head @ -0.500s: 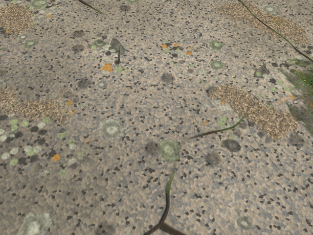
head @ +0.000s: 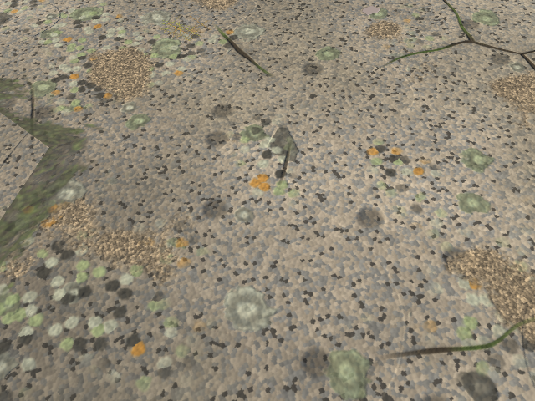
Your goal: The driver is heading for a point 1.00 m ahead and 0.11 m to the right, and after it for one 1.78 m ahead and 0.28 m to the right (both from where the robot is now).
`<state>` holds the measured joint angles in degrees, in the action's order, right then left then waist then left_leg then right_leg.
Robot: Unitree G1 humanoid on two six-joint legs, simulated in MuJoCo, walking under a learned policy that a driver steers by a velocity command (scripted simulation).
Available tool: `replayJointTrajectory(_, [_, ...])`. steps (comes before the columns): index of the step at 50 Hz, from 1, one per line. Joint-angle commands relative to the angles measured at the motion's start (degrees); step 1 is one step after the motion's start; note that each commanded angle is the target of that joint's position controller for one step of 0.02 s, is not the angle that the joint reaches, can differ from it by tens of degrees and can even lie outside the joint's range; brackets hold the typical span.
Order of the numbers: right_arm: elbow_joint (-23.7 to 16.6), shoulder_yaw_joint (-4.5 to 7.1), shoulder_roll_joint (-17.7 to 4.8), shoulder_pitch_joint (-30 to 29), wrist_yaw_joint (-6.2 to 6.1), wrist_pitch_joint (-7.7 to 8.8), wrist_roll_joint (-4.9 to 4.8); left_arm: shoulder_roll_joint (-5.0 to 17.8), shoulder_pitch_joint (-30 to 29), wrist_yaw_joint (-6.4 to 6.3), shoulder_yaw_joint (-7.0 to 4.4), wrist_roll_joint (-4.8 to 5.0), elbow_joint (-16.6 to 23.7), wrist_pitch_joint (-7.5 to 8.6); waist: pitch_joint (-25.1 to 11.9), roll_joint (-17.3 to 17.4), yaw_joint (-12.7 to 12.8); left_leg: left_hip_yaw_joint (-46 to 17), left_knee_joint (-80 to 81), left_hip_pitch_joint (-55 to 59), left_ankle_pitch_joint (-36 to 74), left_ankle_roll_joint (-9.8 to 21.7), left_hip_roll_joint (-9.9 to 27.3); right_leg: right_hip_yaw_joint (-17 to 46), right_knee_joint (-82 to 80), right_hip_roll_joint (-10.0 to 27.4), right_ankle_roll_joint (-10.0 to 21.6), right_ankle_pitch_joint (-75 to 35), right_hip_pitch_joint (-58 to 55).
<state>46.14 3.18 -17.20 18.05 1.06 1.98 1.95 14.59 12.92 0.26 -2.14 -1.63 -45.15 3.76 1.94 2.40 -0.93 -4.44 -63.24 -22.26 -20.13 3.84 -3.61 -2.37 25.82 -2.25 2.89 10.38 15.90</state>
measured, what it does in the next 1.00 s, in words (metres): walks ahead: left foot, then right foot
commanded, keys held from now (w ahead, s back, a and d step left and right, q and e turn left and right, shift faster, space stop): w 1.00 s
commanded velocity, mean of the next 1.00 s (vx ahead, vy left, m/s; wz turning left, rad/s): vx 0.50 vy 0.00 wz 0.05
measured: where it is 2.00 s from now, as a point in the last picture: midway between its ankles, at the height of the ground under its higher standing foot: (273, 231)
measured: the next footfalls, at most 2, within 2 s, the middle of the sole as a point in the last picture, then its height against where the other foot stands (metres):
left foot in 0.34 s outside the picture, level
right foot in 0.86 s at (309, 346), level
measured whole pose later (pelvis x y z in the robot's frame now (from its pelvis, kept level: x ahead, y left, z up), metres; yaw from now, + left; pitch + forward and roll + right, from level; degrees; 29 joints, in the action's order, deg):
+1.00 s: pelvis +0.53 +0.01 +0.00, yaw +1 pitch +0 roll +0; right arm 56.3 2.3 -13.4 19.3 0.2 3.7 1.0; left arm 13.6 10.7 0.5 -2.7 -1.2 -51.4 3.6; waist 3.1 1.2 -1.4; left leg -0.1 -64.6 -18.0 -19.9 4.7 0.0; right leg -6.0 27.0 -2.2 5.1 9.9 17.1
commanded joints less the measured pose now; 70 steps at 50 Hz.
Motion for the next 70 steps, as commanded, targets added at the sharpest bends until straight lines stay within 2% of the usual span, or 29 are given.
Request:
replayJointTrajectory(1, [-2.44, 0.40, -2.95, 2.96, 0.72, -0.27, 0.59, 6.02, 4.42, 0.40, -1.39, 0.71, 0.16, 2.03, -1.94, -7.85, -0.12, -1.57, 0.87, -8.59, 2.30, -0.95, 3.41, 16.27, -14.54, 14.91, 8.28, -10.19, -7.91])
replayJointTrajectory(6, [-5.91, -1.14, -1.02, -9.03, 1.56, -0.08, 0.48, 6.13, 6.90, 0.71, -1.47, 1.18, -2.52, 2.04, 0.86, -7.30, 1.50, 3.68, 14.77, -12.60, 12.23, -3.09, 7.10, 9.02, -18.74, 12.54, 8.39, -11.38, -8.14])
replayJointTrajectory(8, [-7.03, -1.91, 0.08, -13.59, 1.80, 0.17, 0.12, 6.68, 8.80, 0.82, -1.61, 1.25, -3.71, 1.91, 1.23, -7.45, 2.82, 5.82, 21.80, -9.81, 15.54, -3.26, 7.04, 6.69, -18.53, 11.67, 7.66, -13.85, -7.90])
replayJointTrajectory(11, [-7.83, -2.04, -0.62, -17.12, 1.51, 0.39, -0.20, 8.05, 11.94, 0.75, -1.91, 1.11, -5.45, 1.64, 1.16, -7.34, 3.94, 7.48, 27.46, -6.79, 15.94, -2.45, 6.07, 6.47, -16.58, 13.25, 6.99, -17.66, -10.68])
replayJointTrajectory(14, [-7.96, -1.65, -1.78, -16.93, 0.88, 0.69, -0.03, 8.98, 12.45, 0.36, -2.09, 0.84, -6.62, 1.01, 1.17, -7.44, 3.00, 8.02, 31.07, -3.63, 11.54, -0.30, 4.87, 6.96, -12.47, 15.36, 6.23, -23.70, -14.52])
replayJointTrajectory(16, [-4.48, -0.74, -2.97, -7.20, 0.14, 1.47, 0.74, 8.81, 12.13, 0.14, -1.90, 1.08, -7.32, 0.51, -3.43, -5.13, -1.69, 8.99, 37.26, 9.87, 11.06, 1.96, 2.15, 3.77, 0.58, 12.87, 4.50, -34.63, -13.94])
replayJointTrajectory(17, [-1.67, 0.35, -5.82, 2.46, -0.50, 2.06, 1.65, 7.32, 11.75, 0.07, -1.33, 1.18, -6.53, 0.56, -9.58, -2.28, -5.47, 3.34, 37.78, 23.41, 8.94, 4.32, 7.07, 1.69, 12.84, 10.32, 3.17, -27.99, -6.88])
replayJointTrajectory(18, [-1.08, 2.08, -12.39, 9.57, -1.24, 2.07, 2.54, 1.68, 14.58, 0.40, 0.18, 2.53, -3.52, 0.76, -17.77, 9.78, -6.28, -20.87, 41.04, 40.66, 2.20, 10.53, 24.46, -2.95, 33.80, 2.85, 0.25, -1.90, 11.67])
replayJointTrajectory(19, [-0.23, 2.28, -11.64, 9.42, -1.15, 1.22, -0.12, 6.26, 13.72, -0.05, -1.20, 1.04, -4.32, 0.35, -17.86, 9.32, -6.05, -33.69, 47.65, 38.60, 1.92, 12.89, 27.78, 1.99, 42.18, -0.48, 0.64, 19.37, 19.71])
replayJointTrajectory(20, [-0.60, 1.50, -8.83, 4.02, -1.01, 0.99, -0.97, 7.51, 10.25, -0.01, -1.79, 0.43, -3.83, 0.05, -8.87, 4.31, -3.49, -25.04, 47.78, 31.75, 1.09, 11.72, 24.87, 4.67, 44.24, 3.28, 1.33, 15.76, 22.80])
replayJointTrajectory(21, [-1.10, 0.63, -5.32, -0.03, -0.74, 1.28, -0.95, 6.10, 8.05, 0.48, -1.40, 0.64, -3.54, 0.25, -4.40, 2.16, -2.00, -18.80, 49.60, 24.78, 4.38, 10.53, 22.14, 4.79, 41.85, 5.23, 1.40, 11.52, 21.81])
replayJointTrajectory(22, [-0.95, 0.06, -3.36, -2.08, -0.64, 1.66, -0.91, 4.99, 7.58, 0.73, -1.28, 0.77, -3.81, -0.04, -1.70, 2.18, -0.27, -13.58, 51.72, 19.69, 7.58, 8.49, 19.20, 4.40, 38.44, 6.83, 1.17, 9.16, 19.28])
replayJointTrajectory(23, [-0.35, -0.29, -2.18, -2.89, -0.74, 2.04, -1.14, 4.52, 8.29, 0.95, -1.21, 0.01, -4.26, -0.75, -0.34, 3.18, 1.28, -9.98, 53.20, 15.95, 10.70, 7.17, 16.99, 4.11, 36.26, 7.66, 0.47, 7.88, 16.66])
replayJointTrajectory(26, [1.64, 0.03, -2.87, -0.65, -0.75, 3.30, -1.39, 3.33, 7.66, 1.80, -1.09, -0.54, -4.70, -1.95, -0.49, 1.96, 2.43, -5.30, 55.37, 14.68, 19.04, 7.94, 15.31, 2.69, 34.73, 7.74, -0.98, 3.68, 15.98])
replayJointTrajectory(31, [5.10, 0.11, -2.78, 4.09, -0.69, 3.41, -1.64, 2.57, -4.02, 2.06, -0.69, -0.34, -1.15, -2.09, 2.62, 0.74, 0.54, -0.81, 57.47, 17.37, 23.19, 8.20, 13.80, 1.06, 23.52, 8.90, -2.93, -5.69, 22.39])
replayJointTrajectory(38, [9.45, 0.22, -3.83, 9.87, -1.33, 3.17, -0.95, 2.56, -14.64, 1.75, 0.05, 0.09, 2.41, -1.53, 4.16, 1.04, -1.98, 1.29, 54.71, 25.18, 32.46, 7.25, 15.69, -1.30, 9.29, 6.07, -0.36, -8.45, 19.55])
replayJointTrajectory(41, [10.37, 0.45, -4.84, 8.38, -1.85, 2.92, -0.62, 3.59, -11.31, 1.21, -0.49, 0.03, 1.81, -0.88, 2.50, 1.46, 0.56, 2.47, 47.92, 28.21, 47.21, 5.85, 16.50, -2.49, 5.88, 3.31, 2.44, -2.20, 12.46])
replayJointTrajectory(43, [10.63, 0.38, -4.93, 7.02, -1.84, 2.56, -0.73, 5.68, 4.21, 0.18, -1.80, -0.58, -3.44, 0.08, -5.83, -0.36, 7.16, 5.66, 29.64, 24.18, 53.50, 3.89, 13.17, -3.38, 1.15, 0.67, 5.21, -2.74, -7.19])
replayJointTrajectory(44, [8.92, -0.35, -2.93, 7.23, -1.76, 2.69, -1.17, 10.30, 14.93, -0.58, -3.11, -1.92, -5.64, 0.50, -13.22, -5.49, 10.51, 7.75, 12.47, 12.44, 35.36, 2.73, 10.19, 9.47, 0.46, 12.45, 8.28, 1.68, -22.70])
replayJointTrajectory(45, [8.51, -1.22, 2.72, 14.37, -1.13, 2.70, -2.88, 15.80, 16.74, -0.49, -4.53, -1.77, -6.30, 0.14, -19.23, -19.27, 6.89, 8.38, -7.68, -7.83, -8.02, 0.41, -1.68, 38.38, -6.86, 27.50, 16.34, 5.04, -35.88])
replayJointTrajectory(46, [8.92, 0.30, -3.39, 9.46, -1.48, 2.45, -1.19, 12.20, 11.58, -0.08, -3.92, 0.54, -5.61, -0.47, -14.51, -8.69, 6.19, 0.01, -11.46, -12.81, -8.03, 1.54, 1.25, 38.92, -9.82, 24.43, 14.54, 7.94, -30.66])
replayJointTrajectory(47, [7.59, 0.53, -3.22, 5.29, -1.17, 2.73, -1.30, 8.89, 5.49, 0.02, -3.00, 0.94, -4.72, -0.42, -6.52, -6.51, 3.92, 0.39, -10.02, -13.99, -2.41, 1.85, 4.05, 29.36, -10.71, 22.63, 12.95, 6.38, -22.46])
replayJointTrajectory(48, [7.33, 0.24, -2.00, 3.23, -0.99, 2.95, -1.37, 5.71, 2.79, 0.26, -2.21, 0.66, -4.66, -0.03, -3.03, -4.08, 2.71, 0.92, -6.93, -12.23, 1.26, 1.72, 6.05, 23.58, -12.81, 20.11, 11.56, 0.47, -16.21])
replayJointTrajectory(50, [7.96, 0.01, -0.17, 3.94, -0.51, 1.63, -0.08, 2.98, 1.76, 0.02, -1.35, 0.89, -6.03, 0.70, -0.91, -5.98, -0.13, 1.67, -2.12, -6.98, 3.58, 0.52, 8.15, 15.14, -15.22, 15.78, 8.75, -6.15, -9.03])
replayJointTrajectory(55, [6.07, -0.16, 1.21, -2.96, 0.62, -0.05, 0.26, 4.71, 7.49, -0.02, -1.65, 1.24, -9.44, 2.11, 1.51, -5.46, -0.28, 4.42, 5.04, -11.49, 9.75, -2.11, 9.77, 9.36, -19.28, 14.08, 9.56, -10.84, -8.15])
replayJointTrajectory(60, [2.58, -0.94, 2.15, -14.44, 0.86, 0.24, -0.45, 4.26, 11.53, -0.01, -1.27, 1.17, -11.39, 1.94, 3.56, -5.70, 2.30, 7.13, 20.45, -12.89, 18.54, -3.28, 9.23, 5.21, -19.90, 12.02, 8.42, -15.38, -10.53])
replayJointTrajectory(65, [-0.06, -1.00, 1.18, -21.04, 0.48, 0.76, -0.55, 4.95, 15.64, -0.66, -1.30, 0.70, -13.45, 1.40, 4.23, -5.94, 4.06, 7.40, 28.36, -12.18, 18.15, -2.39, 7.33, 7.45, -15.88, 14.11, 8.82, -22.46, -17.45])
replayJointTrajectory(68, [0.11, -0.38, -0.43, -17.53, 0.04, 1.81, -0.72, 6.46, 13.13, -1.11, -1.82, 0.24, -13.17, 1.00, 2.64, -6.45, 1.40, 7.08, 32.33, -5.01, 12.14, -0.86, 5.41, 8.83, -9.81, 14.89, 7.61, -30.81, -18.92])
replayJointTrajectory(70, [4.74, 1.05, -3.11, -2.48, -1.01, 3.09, 0.04, 6.13, 11.24, -0.83, -1.78, 0.67, -12.74, 0.96, -5.33, -3.51, -4.93, 7.13, 38.06, 15.64, 13.06, 1.43, 4.34, 6.15, 7.21, 10.53, 5.51, -33.85, -13.42])
Keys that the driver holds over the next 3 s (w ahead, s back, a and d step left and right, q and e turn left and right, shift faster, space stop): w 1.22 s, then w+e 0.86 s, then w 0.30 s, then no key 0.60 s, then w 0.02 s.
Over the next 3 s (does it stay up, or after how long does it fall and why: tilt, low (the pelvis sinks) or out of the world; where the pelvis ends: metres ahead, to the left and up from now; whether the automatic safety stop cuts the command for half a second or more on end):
stays up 1.39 -0.16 0.00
